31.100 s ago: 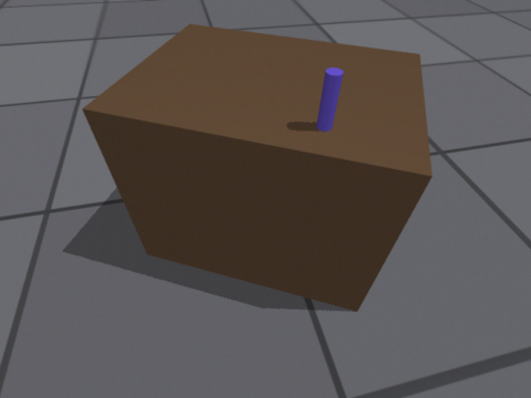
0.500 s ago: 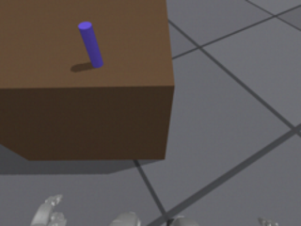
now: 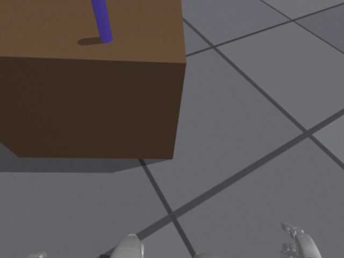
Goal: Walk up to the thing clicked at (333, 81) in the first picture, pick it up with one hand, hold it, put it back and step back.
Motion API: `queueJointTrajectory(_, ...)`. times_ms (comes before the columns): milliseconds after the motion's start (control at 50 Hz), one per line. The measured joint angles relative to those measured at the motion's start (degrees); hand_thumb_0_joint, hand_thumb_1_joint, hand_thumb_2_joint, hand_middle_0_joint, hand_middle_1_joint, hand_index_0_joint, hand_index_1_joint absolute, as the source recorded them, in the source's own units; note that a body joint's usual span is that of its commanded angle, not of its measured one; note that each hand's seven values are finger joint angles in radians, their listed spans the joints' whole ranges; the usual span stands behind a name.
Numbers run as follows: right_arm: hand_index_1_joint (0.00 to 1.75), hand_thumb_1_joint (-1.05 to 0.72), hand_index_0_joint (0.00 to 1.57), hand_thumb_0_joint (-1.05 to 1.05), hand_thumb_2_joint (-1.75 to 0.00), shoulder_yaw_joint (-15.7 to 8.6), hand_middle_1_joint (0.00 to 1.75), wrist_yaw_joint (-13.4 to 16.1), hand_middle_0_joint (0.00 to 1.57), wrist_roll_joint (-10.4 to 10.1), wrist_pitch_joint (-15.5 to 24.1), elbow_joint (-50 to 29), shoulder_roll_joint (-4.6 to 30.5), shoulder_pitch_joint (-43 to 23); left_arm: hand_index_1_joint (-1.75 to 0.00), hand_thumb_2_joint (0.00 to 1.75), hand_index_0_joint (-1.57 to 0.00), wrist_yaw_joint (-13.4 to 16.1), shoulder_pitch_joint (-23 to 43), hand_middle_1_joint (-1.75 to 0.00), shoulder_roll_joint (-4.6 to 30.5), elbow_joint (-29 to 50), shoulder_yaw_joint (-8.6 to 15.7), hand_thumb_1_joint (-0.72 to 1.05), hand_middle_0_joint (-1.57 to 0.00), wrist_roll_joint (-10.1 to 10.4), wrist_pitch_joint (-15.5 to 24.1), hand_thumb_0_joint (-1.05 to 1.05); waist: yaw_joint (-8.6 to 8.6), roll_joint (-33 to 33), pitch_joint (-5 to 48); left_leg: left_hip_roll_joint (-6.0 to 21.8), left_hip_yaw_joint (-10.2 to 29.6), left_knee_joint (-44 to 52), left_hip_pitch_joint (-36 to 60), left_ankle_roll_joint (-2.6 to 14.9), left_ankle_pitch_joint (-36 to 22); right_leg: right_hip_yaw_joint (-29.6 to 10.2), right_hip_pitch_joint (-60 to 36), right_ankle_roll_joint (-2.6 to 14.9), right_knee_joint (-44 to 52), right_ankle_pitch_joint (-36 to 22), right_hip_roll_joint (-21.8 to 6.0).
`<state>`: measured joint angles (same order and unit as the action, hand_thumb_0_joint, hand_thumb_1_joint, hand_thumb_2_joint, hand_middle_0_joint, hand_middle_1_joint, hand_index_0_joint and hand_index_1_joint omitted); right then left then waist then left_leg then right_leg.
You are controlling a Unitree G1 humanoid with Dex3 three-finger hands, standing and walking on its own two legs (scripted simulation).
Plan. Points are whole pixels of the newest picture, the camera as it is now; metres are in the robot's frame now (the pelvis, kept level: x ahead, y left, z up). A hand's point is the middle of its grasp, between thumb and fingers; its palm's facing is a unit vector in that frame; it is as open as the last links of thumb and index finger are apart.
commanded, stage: step back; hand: left
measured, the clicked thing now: (102, 18) +0.80 +0.29 +0.08
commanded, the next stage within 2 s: stand in 1.90 s
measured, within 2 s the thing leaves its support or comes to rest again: neither
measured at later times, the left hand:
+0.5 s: hand out of the picture -0.06 +0.24 -0.14, palm faces +0.11 -0.92 -0.38, open 7.4 cm
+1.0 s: hand out of the picture -0.27 +0.21 -0.12, palm faces +0.11 -0.89 -0.45, open 7.4 cm
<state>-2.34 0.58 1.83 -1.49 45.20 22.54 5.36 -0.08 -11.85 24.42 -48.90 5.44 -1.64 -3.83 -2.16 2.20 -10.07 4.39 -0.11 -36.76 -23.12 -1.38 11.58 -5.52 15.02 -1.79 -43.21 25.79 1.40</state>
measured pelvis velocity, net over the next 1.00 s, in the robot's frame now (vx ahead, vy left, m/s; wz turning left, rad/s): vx -0.29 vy -0.07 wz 0.11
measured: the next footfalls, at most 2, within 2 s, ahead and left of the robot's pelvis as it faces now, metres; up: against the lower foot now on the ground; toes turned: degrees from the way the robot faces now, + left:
right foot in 0.02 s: +0.01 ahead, -0.13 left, +0.00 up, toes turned +4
left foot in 0.40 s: -0.13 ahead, +0.08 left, +0.00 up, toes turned +6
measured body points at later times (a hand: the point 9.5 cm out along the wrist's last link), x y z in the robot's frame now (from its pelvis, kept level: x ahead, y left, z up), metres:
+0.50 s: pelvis -0.17 -0.03 +0.00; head -0.11 -0.01 +0.45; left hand -0.06 +0.29 -0.11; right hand -0.07 -0.34 -0.11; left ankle -0.17 +0.08 -0.72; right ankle -0.08 -0.14 -0.68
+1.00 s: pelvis -0.29 -0.07 +0.01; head -0.27 -0.09 +0.46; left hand -0.27 +0.26 -0.09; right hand -0.17 -0.38 -0.12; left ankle -0.31 +0.08 -0.70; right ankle -0.28 -0.20 -0.72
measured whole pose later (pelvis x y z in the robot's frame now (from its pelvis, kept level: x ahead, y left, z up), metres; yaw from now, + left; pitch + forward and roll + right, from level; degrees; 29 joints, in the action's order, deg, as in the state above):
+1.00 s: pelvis -0.29 -0.07 +0.01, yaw +6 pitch -1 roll +0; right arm -3.0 -0.9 1.6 -2.9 54.3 24.1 11.7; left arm 0.3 -13.4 21.2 -54.1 3.6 -3.1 0.9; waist -1.7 -3.1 -3.6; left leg -0.4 6.1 -44.9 -18.7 -1.0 26.6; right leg -0.2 14.4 -0.2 -35.5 19.8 -1.1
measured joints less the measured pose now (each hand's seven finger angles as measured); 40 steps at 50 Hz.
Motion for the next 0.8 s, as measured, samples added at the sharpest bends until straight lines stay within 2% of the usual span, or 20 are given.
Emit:
queueJointTrajectory(40, 0.30, -0.90, 0.21, 0.01, -0.89, -0.3, 0.30, -0.1, 0.20, -0.4, -0.7, 0.1, 1.5, -1.2, -0.30, 0.90, -0.20, -0.1, 0.7, -0.30, -1.6, -1.4, -0.2, 0.90, -0.20, -0.2, 0.5, 0.01, 0.59, -3.7, -1.0, 1.9, 1.9, -2.7, -1.7, -0.38, 0.0, 2.5, -2.2, 1.55, 4.8, -3.3, 1.6)
queueJointTrajectory(60, 0.30, -0.90, 0.21, 0.01, -0.89, -0.7, 0.30, 0.0, 0.20, -0.6, -1.2, 0.5, 2.1, -1.2, -0.30, 0.90, -0.20, -0.3, 0.8, -0.30, -2.7, -1.6, -0.6, 0.90, -0.20, -0.6, 0.7, 0.01, 1.29, -5.9, -1.1, 1.8, 4.3, -3.8, -2.5, 0.64, 1.4, 4.0, -2.3, 1.98, 5.0, -3.9, 2.6)
queueJointTrajectory(80, 0.30, -0.90, 0.20, 0.01, -0.89, -0.9, 0.30, 0.4, 0.20, -0.9, -1.7, 1.1, 2.2, -0.7, -0.30, 0.90, -0.20, -0.6, 0.3, -0.30, -3.3, -1.4, -1.0, 0.90, -0.20, -0.8, 0.7, 0.01, 1.31, -6.4, -0.2, -0.1, 6.4, -6.5, -3.8, 1.12, 6.7, 4.4, -1.5, 2.31, 4.5, -4.2, 2.3)
queueJointTrajectory(120, 0.30, -0.91, 0.20, 0.01, -0.89, -1.0, 0.30, 0.8, 0.20, -1.2, -2.4, 2.4, 1.4, 0.5, -0.30, 0.90, -0.20, -1.0, -0.8, -0.30, -3.7, -0.9, -1.4, 0.90, -0.21, -1.1, 0.7, 0.01, -0.26, -4.5, 1.7, -5.1, 7.1, -16.2, -5.9, 1.24, 15.0, 2.7, 0.4, 2.91, 4.0, -5.0, 0.3)
queueJointTrajectory(160, 0.30, -0.91, 0.20, 0.01, -0.89, -0.7, 0.30, 0.7, 0.20, -1.6, -2.3, 3.1, 1.3, 2.0, -0.30, 0.90, -0.21, -0.7, -1.4, -0.30, -4.2, -0.6, -1.7, 0.90, -0.21, -1.1, 0.6, 0.01, -0.56, -3.4, 2.8, -8.8, 7.8, -23.9, -6.6, 1.40, 15.6, 1.8, 1.0, 2.89, 6.1, -7.1, -1.2)
queueJointTrajectory(220, 0.30, -0.91, 0.20, 0.01, -0.89, -0.3, 0.30, 0.9, 0.20, -1.7, -1.5, 3.5, 1.6, 4.4, -0.30, 0.90, -0.21, -0.2, -0.5, -0.30, -4.4, 0.3, -1.5, 0.90, -0.21, -1.2, 0.6, 0.01, 0.45, -3.6, 3.5, -10.7, 8.3, -28.3, -5.5, 0.89, 14.7, 3.0, 2.7, 2.92, 8.2, -9.8, -2.1)
queueJointTrajectory(300, 0.30, -0.91, 0.20, 0.01, -0.89, 0.1, 0.30, 1.1, 0.20, -1.2, -1.3, 4.6, 1.3, 6.6, -0.30, 0.90, -0.21, 0.7, 2.7, -0.30, -3.8, 3.0, -1.3, 0.90, -0.21, -1.2, 1.0, 0.01, 1.50, -4.0, 2.1, -9.0, 6.7, -21.3, 0.0, 0.00, 16.8, 5.7, 5.6, 3.27, 7.7, -11.7, -2.3)
queueJointTrajectory(360, 0.30, -0.91, 0.20, 0.01, -0.89, 0.3, 0.30, 0.9, 0.20, -0.8, -1.2, 5.3, 0.5, 7.3, -0.30, 0.90, -0.21, 1.2, 5.4, -0.30, -3.1, 5.0, -1.3, 0.90, -0.21, -1.0, 1.2, 0.01, 2.04, -3.3, 0.5, -7.2, 3.9, -11.3, 4.7, 0.29, 17.0, 7.7, 8.1, 3.14, 5.8, -12.6, -3.0)
queueJointTrajectory(400, 0.30, -0.91, 0.20, 0.01, -0.89, 0.2, 0.30, 0.6, 0.20, -0.5, -0.9, 5.6, -0.1, 7.5, -0.30, 0.90, -0.21, 1.2, 7.0, -0.30, -2.5, 5.7, -1.5, 0.90, -0.21, -0.6, 0.9, 0.01, 2.44, -2.3, -0.3, -6.6, 2.3, -2.8, 8.1, 1.23, 12.0, 8.7, 10.1, 2.79, 3.6, -12.7, -4.0)
queueJointTrajectory(440, 0.30, -0.91, 0.20, 0.01, -0.89, 0.3, 0.30, 0.3, 0.20, -0.1, -0.9, 6.2, -2.0, 6.7, -0.30, 0.90, -0.21, 1.2, 8.1, -0.30, -1.3, 5.3, -1.5, 0.90, -0.21, -0.2, 0.2, 0.01, 1.68, 2.0, -1.9, -8.9, 0.2, -0.7, 9.2, 2.28, 9.0, 6.1, 11.1, 2.64, 1.7, -12.8, -5.7)
queueJointTrajectory(460, 0.30, -0.91, 0.20, 0.01, -0.89, 0.5, 0.30, -0.1, 0.20, 0.2, -1.0, 6.0, -2.2, 6.9, -0.30, 0.90, -0.21, 1.2, 7.9, -0.30, -1.4, 4.7, -1.5, 0.90, -0.21, 0.1, -0.2, 0.01, 1.66, 2.4, -1.7, -8.8, 0.0, -0.9, 8.8, 2.57, 8.7, 4.8, 11.8, 2.65, -0.5, -7.7, -4.7)
queueJointTrajectory(500, 0.30, -0.91, 0.20, 0.01, -0.89, 0.7, 0.30, -0.6, 0.20, 0.6, -1.1, 5.7, -1.9, 7.1, -0.30, 0.90, -0.20, 1.3, 7.3, -0.30, -2.3, 3.2, -1.7, 0.90, -0.21, 0.1, -1.0, 0.01, 2.92, 0.5, -0.6, -6.8, 1.5, -1.3, 7.6, 2.96, 7.8, 3.3, 13.3, 2.30, -10.1, 1.9, -0.5)
queueJointTrajectory(560, 0.30, -0.90, 0.21, 0.01, -0.89, 0.8, 0.30, -0.3, 0.20, 1.1, -1.3, 5.6, -1.8, 6.7, -0.30, 0.90, -0.20, 0.7, 5.6, -0.30, -2.5, 1.9, -1.8, 0.90, -0.21, 0.7, -1.2, 0.01, 2.85, -0.6, 1.5, -4.6, 2.1, 1.8, 6.8, 2.69, 4.7, -0.1, 13.5, 2.38, -22.5, 3.7, 4.0)
queueJointTrajectory(600, 0.30, -0.90, 0.21, 0.01, -0.89, 0.8, 0.30, -0.2, 0.21, 0.9, -1.2, 5.0, -1.6, 5.8, -0.30, 0.90, -0.21, 0.6, 4.5, -0.30, -2.2, 1.5, -1.6, 0.90, -0.21, 0.9, -0.9, 0.01, 2.25, -0.6, 2.4, -3.7, 1.8, 3.3, 5.5, 2.28, 2.7, -1.3, 11.7, 2.10, -24.8, 3.3, 4.7)
queueJointTrajectory(640, 0.30, -0.90, 0.21, 0.01, -0.89, 0.5, 0.30, -0.2, 0.21, 0.7, -1.2, 4.2, -1.1, 4.3, -0.30, 0.90, -0.21, 0.7, 3.8, -0.30, -2.0, 1.1, -1.6, 0.90, -0.21, 0.8, -0.3, 0.01, 1.64, -0.8, 2.3, -3.1, 1.6, 3.8, 4.0, 2.03, 1.1, -1.1, 8.0, 1.35, -20.2, 3.5, 3.7)
queueJointTrajectory(720, 0.30, -0.90, 0.21, 0.01, -0.89, 0.0, 0.30, -0.5, 0.20, 0.4, -1.3, 2.4, 0.2, 0.3, -0.30, 0.90, -0.20, 0.9, 1.4, -0.30, -1.6, -0.6, -2.0, 0.90, -0.21, 0.5, 1.8, 0.01, 0.25, -1.4, 1.9, -1.5, -0.5, 1.2, 0.2, 1.23, 0.1, 1.5, -1.8, 0.81, 2.0, 0.8, -0.3)
queueJointTrajectory(740, 0.30, -0.90, 0.21, 0.01, -0.89, -0.1, 0.30, -0.7, 0.20, 0.3, -1.4, 2.3, 0.6, -0.7, -0.30, 0.90, -0.20, 1.0, 0.9, -0.30, -1.7, -1.7, -2.0, 0.90, -0.21, 0.4, 2.5, 0.01, 0.20, -2.1, 1.7, -0.8, -0.6, -0.5, -0.9, 0.83, 0.4, 2.2, -4.1, 1.03, 7.8, -1.9, -0.3)
queueJointTrajectory(760, 0.30, -0.90, 0.21, 0.01, -0.89, -0.4, 0.30, -0.7, 0.20, 0.2, -1.6, 2.5, 1.4, -1.6, -0.30, 0.90, -0.20, 1.2, 1.2, -0.30, -2.8, -3.2, -2.0, 0.90, -0.21, 0.0, 2.8, 0.01, 0.85, -5.0, 0.7, 0.8, 1.0, -2.3, -1.5, 1.27, 0.7, 3.6, -5.4, 1.45, 9.4, -3.4, 1.5)
queueJointTrajectory(780, 0.30, -0.90, 0.20, 0.01, -0.89, -0.6, 0.30, -0.6, 0.20, 0.0, -1.9, 2.9, 1.7, -1.7, -0.30, 0.90, -0.20, 1.1, 0.9, -0.30, -3.7, -4.2, -2.2, 0.90, -0.21, -0.4, 3.1, 0.01, 1.41, -7.0, 0.6, 0.9, 3.3, -3.8, -2.1, 2.02, 3.3, 4.7, -5.8, 1.81, 9.9, -4.2, 2.6)
queueJointTrajectory(800, 0.30, -0.91, 0.20, 0.01, -0.89, -0.7, 0.30, -0.5, 0.20, 0.0, -2.3, 3.4, 1.5, -1.1, -0.30, 0.90, -0.20, 0.9, -0.1, -0.30, -4.0, -4.7, -2.5, 0.90, -0.21, -0.8, 3.2, 0.01, 1.04, -7.2, 1.6, -0.5, 5.0, -5.6, -2.7, 2.11, 7.9, 4.6, -5.1, 2.12, 9.3, -4.5, 2.6)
